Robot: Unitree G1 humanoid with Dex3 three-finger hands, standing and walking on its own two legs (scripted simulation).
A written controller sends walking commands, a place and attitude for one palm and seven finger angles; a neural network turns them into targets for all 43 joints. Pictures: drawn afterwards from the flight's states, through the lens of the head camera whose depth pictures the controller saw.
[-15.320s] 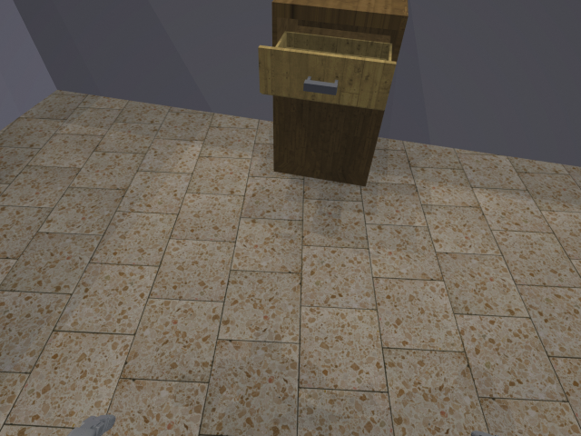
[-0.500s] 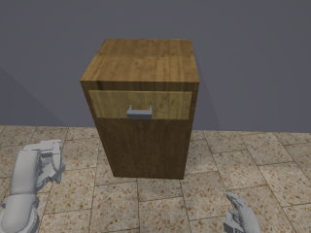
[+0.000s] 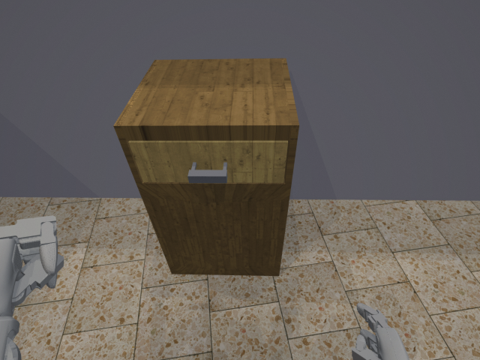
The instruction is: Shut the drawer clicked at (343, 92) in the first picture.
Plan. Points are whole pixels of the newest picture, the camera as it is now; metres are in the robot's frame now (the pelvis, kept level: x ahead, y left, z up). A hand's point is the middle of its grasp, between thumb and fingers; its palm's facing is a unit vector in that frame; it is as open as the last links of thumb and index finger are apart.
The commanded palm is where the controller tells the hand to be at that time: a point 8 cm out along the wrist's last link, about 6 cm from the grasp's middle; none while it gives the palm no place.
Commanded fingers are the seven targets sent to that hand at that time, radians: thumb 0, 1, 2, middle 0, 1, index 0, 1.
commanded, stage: step back with the hand held close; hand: left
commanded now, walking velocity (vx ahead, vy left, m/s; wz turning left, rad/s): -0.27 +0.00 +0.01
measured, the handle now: (208, 171) +0.63 +0.16 -0.09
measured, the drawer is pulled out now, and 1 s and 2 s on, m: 0.00 0.00 0.00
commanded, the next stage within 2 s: stop stepping back and stand still in 1.30 s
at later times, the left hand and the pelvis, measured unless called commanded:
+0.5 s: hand (27, 294) +0.15 +0.26 +0.16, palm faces +0.31 -0.81 -0.50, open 3.2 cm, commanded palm +0.09 +0.30 +0.17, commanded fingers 0.00 0.90 0.90 -1.40 -1.60 -1.40 -1.60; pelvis -0.05 +0.03 -0.01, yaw -1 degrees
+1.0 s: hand out of the picture +0.07 +0.27 +0.16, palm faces +0.38 -0.81 -0.45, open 3.2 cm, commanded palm +0.00 +0.31 +0.17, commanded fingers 0.00 0.90 0.90 -1.40 -1.60 -1.40 -1.60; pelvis -0.11 +0.02 -0.02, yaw +5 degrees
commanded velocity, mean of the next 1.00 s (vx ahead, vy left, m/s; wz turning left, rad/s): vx -0.31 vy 0.00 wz -0.01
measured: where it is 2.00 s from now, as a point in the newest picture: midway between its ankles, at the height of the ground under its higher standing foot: outside the picture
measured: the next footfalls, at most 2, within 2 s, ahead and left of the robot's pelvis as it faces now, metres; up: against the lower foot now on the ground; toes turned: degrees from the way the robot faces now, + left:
right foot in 1.42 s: -0.27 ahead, -0.10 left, +0.00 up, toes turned -5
left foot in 1.66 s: -0.21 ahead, +0.13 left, +0.00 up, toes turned -3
